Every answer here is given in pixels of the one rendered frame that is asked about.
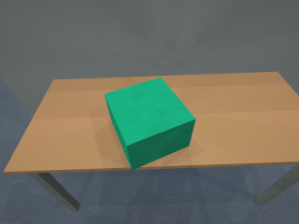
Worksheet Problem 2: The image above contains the table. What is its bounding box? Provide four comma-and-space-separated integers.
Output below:
4, 72, 299, 211

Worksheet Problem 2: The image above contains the carton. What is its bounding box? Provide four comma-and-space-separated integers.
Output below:
105, 77, 196, 171

